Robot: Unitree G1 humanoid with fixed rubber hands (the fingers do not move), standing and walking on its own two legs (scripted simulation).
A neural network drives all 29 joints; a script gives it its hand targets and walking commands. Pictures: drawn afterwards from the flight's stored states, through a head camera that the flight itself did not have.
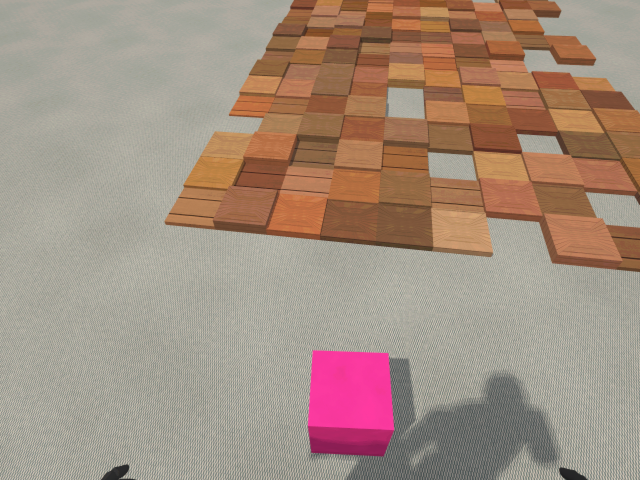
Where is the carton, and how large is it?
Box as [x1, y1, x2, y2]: [308, 350, 393, 455]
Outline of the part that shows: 313,350 308,416 308,430 311,452 383,455 393,431 387,353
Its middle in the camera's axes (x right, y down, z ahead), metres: +0.09 +0.46 +1.10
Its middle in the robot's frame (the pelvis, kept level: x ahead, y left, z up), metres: +0.45 -0.04 -0.66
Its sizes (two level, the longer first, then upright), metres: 0.210 0.200 0.250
